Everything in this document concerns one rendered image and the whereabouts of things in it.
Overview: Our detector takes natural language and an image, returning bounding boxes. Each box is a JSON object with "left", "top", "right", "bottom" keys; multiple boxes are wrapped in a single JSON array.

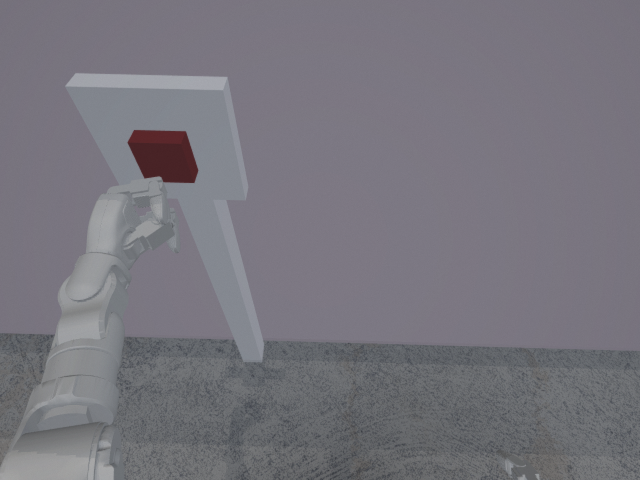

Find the robot left hand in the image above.
[{"left": 86, "top": 176, "right": 180, "bottom": 270}]

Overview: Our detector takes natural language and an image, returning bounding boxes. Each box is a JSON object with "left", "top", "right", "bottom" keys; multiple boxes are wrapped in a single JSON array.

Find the robot right hand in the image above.
[{"left": 496, "top": 450, "right": 539, "bottom": 480}]

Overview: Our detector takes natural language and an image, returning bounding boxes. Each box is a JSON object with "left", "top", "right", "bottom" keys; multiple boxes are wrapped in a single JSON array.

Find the panel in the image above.
[{"left": 65, "top": 73, "right": 264, "bottom": 362}]

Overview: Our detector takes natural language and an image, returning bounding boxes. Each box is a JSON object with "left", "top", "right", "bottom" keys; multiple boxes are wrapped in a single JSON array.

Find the robot left upper arm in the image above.
[{"left": 2, "top": 422, "right": 124, "bottom": 480}]

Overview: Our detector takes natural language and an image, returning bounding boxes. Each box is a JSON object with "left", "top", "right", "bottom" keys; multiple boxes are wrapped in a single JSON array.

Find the robot left forearm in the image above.
[{"left": 0, "top": 252, "right": 132, "bottom": 480}]

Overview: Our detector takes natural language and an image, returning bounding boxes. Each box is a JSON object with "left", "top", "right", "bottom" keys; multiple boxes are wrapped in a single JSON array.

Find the button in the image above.
[{"left": 127, "top": 130, "right": 198, "bottom": 183}]

